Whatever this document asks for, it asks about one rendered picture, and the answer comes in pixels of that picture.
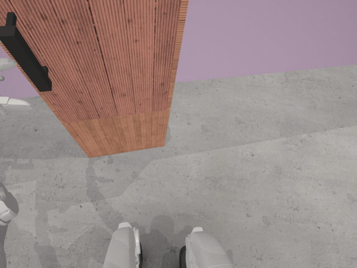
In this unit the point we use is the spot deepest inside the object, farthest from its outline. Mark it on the cupboard door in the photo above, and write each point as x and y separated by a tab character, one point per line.
106	58

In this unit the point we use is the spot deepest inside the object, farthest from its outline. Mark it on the left robot hand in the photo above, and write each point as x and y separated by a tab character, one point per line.
7	103

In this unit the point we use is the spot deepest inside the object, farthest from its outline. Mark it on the robot right thigh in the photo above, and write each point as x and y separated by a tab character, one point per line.
203	249

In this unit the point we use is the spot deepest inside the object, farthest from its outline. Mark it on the robot right shin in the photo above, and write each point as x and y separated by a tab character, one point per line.
188	264

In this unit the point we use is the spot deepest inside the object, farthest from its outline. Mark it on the left robot upper arm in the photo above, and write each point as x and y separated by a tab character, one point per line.
8	210

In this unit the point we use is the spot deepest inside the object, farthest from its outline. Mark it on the handle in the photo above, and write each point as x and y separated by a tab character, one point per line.
19	49

